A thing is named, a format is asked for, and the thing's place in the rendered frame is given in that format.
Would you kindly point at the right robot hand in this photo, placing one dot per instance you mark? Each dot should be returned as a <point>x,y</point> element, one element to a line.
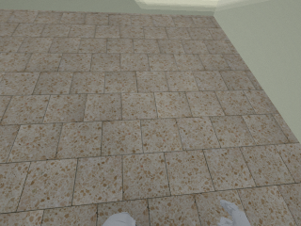
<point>238,217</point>

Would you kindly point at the robot left thigh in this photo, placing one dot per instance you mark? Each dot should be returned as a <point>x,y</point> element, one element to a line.
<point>120,219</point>

